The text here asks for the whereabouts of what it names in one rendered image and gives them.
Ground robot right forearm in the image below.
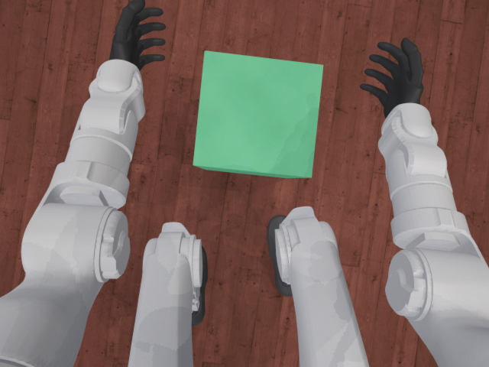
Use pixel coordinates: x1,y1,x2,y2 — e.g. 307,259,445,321
378,103,489,269

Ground robot left forearm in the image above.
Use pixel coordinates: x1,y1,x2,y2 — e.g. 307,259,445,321
21,60,145,273

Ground robot left shin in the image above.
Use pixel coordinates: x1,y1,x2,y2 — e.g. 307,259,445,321
143,222,200,311

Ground right robot hand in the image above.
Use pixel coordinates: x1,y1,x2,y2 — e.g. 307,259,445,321
360,37,424,118

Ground carton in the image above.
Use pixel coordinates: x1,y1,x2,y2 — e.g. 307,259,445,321
193,50,323,178

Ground robot left upper arm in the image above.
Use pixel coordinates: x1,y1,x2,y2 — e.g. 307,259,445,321
0,203,131,367

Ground robot left thigh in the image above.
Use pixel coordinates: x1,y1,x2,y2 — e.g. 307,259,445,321
128,232,202,367

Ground left robot hand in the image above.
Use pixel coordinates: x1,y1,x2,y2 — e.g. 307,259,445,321
109,0,166,71

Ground robot right upper arm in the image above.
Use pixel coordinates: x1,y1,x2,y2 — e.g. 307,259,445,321
385,247,489,367

